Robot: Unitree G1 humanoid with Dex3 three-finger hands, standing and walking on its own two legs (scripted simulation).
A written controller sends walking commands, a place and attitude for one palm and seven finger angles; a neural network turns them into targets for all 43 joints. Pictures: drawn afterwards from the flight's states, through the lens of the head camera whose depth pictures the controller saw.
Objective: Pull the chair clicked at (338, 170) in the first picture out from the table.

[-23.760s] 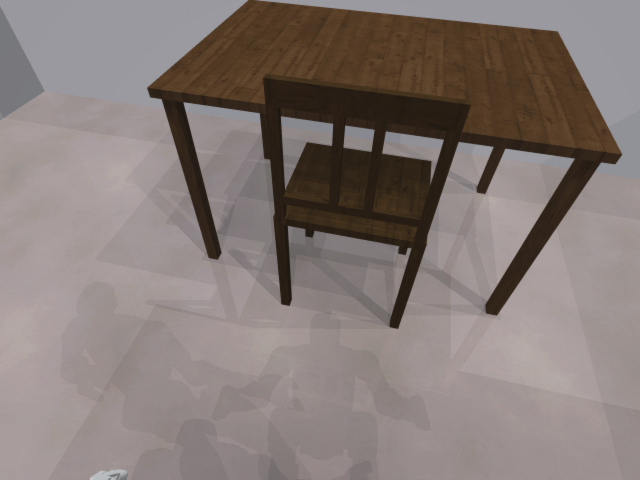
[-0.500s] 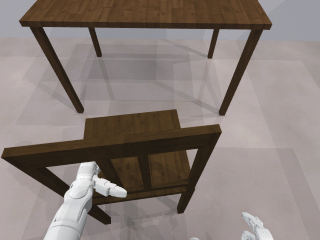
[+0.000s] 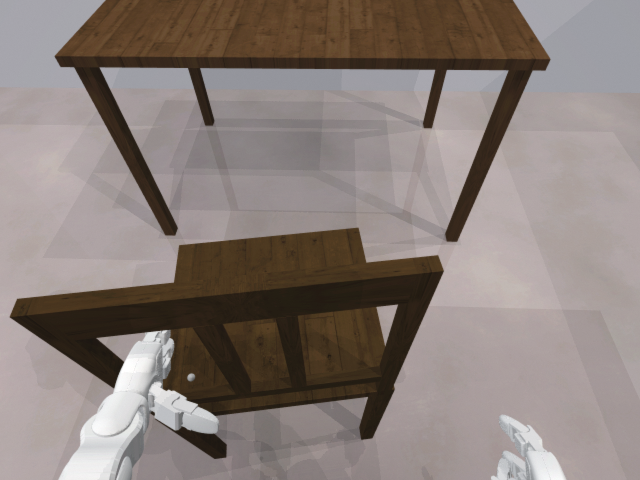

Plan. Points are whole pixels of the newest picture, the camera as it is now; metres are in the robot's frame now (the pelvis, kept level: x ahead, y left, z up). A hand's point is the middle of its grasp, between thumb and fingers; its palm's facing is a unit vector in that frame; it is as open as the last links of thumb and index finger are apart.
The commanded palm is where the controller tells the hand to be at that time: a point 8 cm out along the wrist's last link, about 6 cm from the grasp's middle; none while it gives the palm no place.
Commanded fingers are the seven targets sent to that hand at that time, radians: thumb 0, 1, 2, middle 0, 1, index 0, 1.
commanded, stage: draw the fingers out of the gap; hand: left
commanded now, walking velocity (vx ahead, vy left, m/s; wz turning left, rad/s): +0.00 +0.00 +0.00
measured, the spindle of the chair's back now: (227, 359) +0.29 +0.14 -0.06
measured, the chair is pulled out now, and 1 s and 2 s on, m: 0.60 0.60 0.60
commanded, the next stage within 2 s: draw the hand back to the body in 0.48 s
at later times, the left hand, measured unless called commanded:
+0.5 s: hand (183, 447) +0.18 +0.17 -0.04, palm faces -0.01 -0.99 -0.15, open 17.5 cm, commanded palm +0.16 +0.22 -0.02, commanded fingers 0.00 -0.55 0.20 0.00 0.00 0.00 0.00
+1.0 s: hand (139, 444) +0.17 +0.19 +0.04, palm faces -0.06 -0.99 -0.11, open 17.5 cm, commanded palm +0.14 +0.26 +0.06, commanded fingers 0.00 -0.51 0.22 -0.00 -0.01 -0.00 -0.01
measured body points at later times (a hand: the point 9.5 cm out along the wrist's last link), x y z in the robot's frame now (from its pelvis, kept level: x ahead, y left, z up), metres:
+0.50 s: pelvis -0.01 +0.00 -0.01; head +0.03 +0.00 +0.44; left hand +0.18 +0.22 -0.02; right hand +0.16 -0.24 -0.09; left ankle -0.03 +0.13 -0.71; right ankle -0.01 -0.12 -0.71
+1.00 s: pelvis -0.02 +0.00 -0.03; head +0.03 -0.01 +0.42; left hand +0.17 +0.24 +0.05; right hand +0.16 -0.24 -0.11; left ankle -0.03 +0.13 -0.71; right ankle -0.01 -0.12 -0.71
